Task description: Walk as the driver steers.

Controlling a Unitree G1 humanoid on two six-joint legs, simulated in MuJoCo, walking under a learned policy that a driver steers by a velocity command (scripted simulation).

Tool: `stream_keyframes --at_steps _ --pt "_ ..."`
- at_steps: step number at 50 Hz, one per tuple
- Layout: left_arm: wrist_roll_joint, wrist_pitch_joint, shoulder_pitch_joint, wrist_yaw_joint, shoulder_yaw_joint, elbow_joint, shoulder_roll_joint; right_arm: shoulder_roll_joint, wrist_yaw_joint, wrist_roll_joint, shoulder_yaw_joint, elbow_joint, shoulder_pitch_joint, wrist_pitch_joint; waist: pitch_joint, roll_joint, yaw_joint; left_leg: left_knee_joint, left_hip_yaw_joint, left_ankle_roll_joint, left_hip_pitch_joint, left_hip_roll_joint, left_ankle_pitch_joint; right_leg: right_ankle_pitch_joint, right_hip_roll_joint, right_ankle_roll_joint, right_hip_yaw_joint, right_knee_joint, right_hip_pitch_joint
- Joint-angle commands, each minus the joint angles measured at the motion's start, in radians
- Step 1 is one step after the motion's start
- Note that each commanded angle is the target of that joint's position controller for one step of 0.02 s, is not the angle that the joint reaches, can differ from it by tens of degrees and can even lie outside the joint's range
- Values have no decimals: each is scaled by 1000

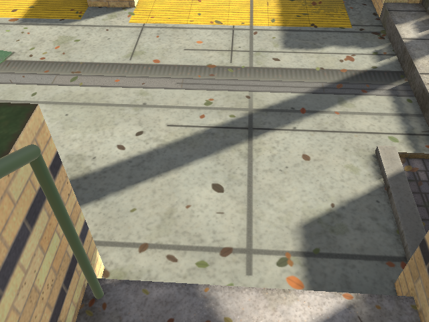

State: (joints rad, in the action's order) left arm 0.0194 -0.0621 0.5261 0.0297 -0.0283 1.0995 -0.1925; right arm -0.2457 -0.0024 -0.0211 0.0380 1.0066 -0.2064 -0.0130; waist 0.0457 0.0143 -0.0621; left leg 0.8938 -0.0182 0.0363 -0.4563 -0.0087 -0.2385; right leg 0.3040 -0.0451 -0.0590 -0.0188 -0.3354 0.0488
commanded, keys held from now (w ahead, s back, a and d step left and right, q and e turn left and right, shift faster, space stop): w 0.38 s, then w+e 0.62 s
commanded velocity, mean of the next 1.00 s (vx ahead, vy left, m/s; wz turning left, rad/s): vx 0.48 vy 0.00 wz -0.24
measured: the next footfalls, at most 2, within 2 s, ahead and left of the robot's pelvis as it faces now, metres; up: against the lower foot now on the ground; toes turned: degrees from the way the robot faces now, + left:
left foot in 0.30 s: +0.25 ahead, +0.18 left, -0.17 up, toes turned +6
right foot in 0.80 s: +0.54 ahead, -0.01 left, -0.34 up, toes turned -15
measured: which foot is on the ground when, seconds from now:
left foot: up 0.00-0.28, down 0.30-0.82, up 0.84-1.00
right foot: down 0.00-0.32, up 0.34-0.78, down 0.80-1.00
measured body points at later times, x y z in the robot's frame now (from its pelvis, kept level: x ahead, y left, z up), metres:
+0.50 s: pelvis +0.24 +0.10 -0.20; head +0.25 +0.11 +0.25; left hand +0.25 +0.36 -0.35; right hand +0.19 -0.14 -0.34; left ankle +0.21 +0.18 -0.91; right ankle +0.26 -0.05 -0.81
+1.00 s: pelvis +0.50 +0.04 -0.36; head +0.51 +0.02 +0.09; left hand +0.57 +0.29 -0.50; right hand +0.49 -0.21 -0.51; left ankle +0.58 +0.20 -0.98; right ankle +0.50 +0.00 -1.08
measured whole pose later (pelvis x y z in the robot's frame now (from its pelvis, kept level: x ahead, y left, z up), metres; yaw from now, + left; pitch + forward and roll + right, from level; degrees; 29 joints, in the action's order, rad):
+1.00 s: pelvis +0.50 +0.04 -0.36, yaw -17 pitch -2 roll +0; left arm 0.01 -0.02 0.33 0.00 -0.05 1.03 -0.19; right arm -0.21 -0.02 -0.06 0.03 0.94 -0.22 -0.01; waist -0.06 0.03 0.02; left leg 1.34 0.05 -0.03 -0.66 -0.10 -0.35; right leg 0.33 -0.13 -0.14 -0.03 -0.68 0.31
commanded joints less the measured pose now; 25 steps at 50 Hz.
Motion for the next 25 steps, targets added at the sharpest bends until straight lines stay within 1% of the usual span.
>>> stream_keyframes --at_steps 1,2,3,4,5,6,7,8,9,10,11,12,13,14,15,16,17,18,19,20,21,22,23,24,25 --pt "-2 -23 59 4 -17 -25 -105 -49 13 -7 19 -43 33 2 -142 -97 25 45 -3 -11 -171 -28 110 -306 278 -184 223 76 4" --pt "7 -39 113 10 -17 0 -110 -66 8 1 36 -92 158 -1 -201 -115 -18 -6 90 -11 -365 -64 208 -221 286 -171 250 56 -125" --pt "9 -47 141 13 -18 4 -112 -80 8 -1 41 -120 216 -4 -209 -115 -39 -47 106 -15 -448 -73 232 -191 298 -169 270 41 -182" --pt "10 -53 144 15 -21 1 -123 -84 10 -6 44 -134 243 -8 -217 -116 -44 -79 116 -17 -484 -81 263 -194 302 -174 273 19 -198" --pt "9 -60 76 21 -29 -23 -145 -95 19 -10 47 -154 244 -6 -225 -102 -8 -174 122 -24 -409 -93 373 -111 270 -159 242 -2 -91" --pt "9 -65 19 22 -23 -46 -132 -90 36 -14 46 -152 235 -8 -209 -81 2 -249 97 -18 -282 -87 522 -84 237 -141 191 -46 22" --pt "2 -60 -14 19 -11 -60 -101 -56 55 -17 40 -148 214 -7 -170 -60 8 -285 66 -6 -115 -73 637 -39 202 -125 147 -95 146" --pt "-6 -61 -40 16 -5 -65 -82 -14 72 -7 29 -144 182 -4 -149 -48 13 -329 22 9 79 -56 760 17 165 -99 76 -119 312" --pt "-4 -67 -36 4 -4 -63 -87 6 78 9 19 -153 179 4 -150 -67 -1 -321 -36 10 247 -19 830 103 140 -85 49 -150 463" --pt "6 -62 -31 7 -5 -53 -84 3 81 13 16 -152 167 20 -158 -77 -3 -304 -49 15 296 -7 837 133 141 -71 31 -222 505" --pt "15 -60 -34 12 -6 -58 -94 -25 77 6 23 -119 107 27 -137 -87 5 -273 -26 24 301 -23 844 106 163 -58 26 -328 455" --pt "29 -52 -27 17 -9 -62 -105 -52 64 1 28 -100 61 30 -132 -82 10 -324 -28 25 261 -31 787 54 165 -49 32 -432 353" --pt "36 -37 24 23 -13 -50 -111 -66 43 -10 30 -104 60 20 -164 -20 -7 -526 -45 13 197 -31 697 1 122 -57 39 -562 214" --pt "41 -17 45 36 -16 -33 -126 -78 19 -23 42 -65 -49 6 -134 10 34 -643 -62 11 283 -31 693 -167 112 -70 45 -788 139" --pt "30 4 -4 42 -27 -23 -159 -115 4 -26 63 22 -326 -1 -22 -33 177 -604 -63 27 557 -54 776 -364 132 -71 42 -1115 230" --pt "5 12 -55 35 -43 -36 -147 -173 5 -25 77 54 -451 -10 -1 143 271 -679 40 82 675 -143 778 227 -28 -40 22 -1612 416" --pt "-47 -3 195 36 -33 -64 -58 -213 29 -20 55 50 -395 -30 86 314 27 -164 135 57 979 -337 1568 569 -21 -30 144 -1681 776" --pt "-30 -7 188 40 -31 -27 -89 -195 42 14 63 33 -416 -31 143 220 82 -197 177 68 984 -379 1487 500 27 -31 143 -1614 872" --pt "-10 1 124 34 -41 -20 -109 -162 49 7 56 9 -366 -37 59 94 81 -309 186 109 783 -360 1058 304 47 -28 125 -1512 878" --pt "12 19 74 24 -42 -46 -102 -199 30 -3 72 1 -297 -36 86 179 47 -361 348 245 655 -444 490 248 102 -18 89 -1521 892" --pt "36 31 -46 13 -55 -53 -138 -108 26 -4 43 -11 -252 -60 2 82 60 -400 351 234 449 -416 331 55 138 -8 172 -1275 859" --pt "38 51 -106 1 -59 -58 -130 -87 27 -16 32 -2 -238 -71 -103 94 47 -428 332 232 260 -386 281 8 138 3 166 -1190 801" --pt "18 64 -176 -15 -58 -80 -99 -72 17 -12 21 -2 -217 -83 -197 50 23 -483 238 190 67 -334 280 -126 131 33 162 -975 709" --pt "26 73 -208 -26 -55 -91 -75 -81 7 -10 18 5 -250 -89 -213 70 32 -489 228 192 32 -319 286 -165 116 35 140 -897 670" --pt "49 90 -185 -25 -48 -79 -47 -94 -3 -10 21 25 -286 -81 -192 102 26 -468 214 201 25 -318 350 -161 103 34 115 -907 642"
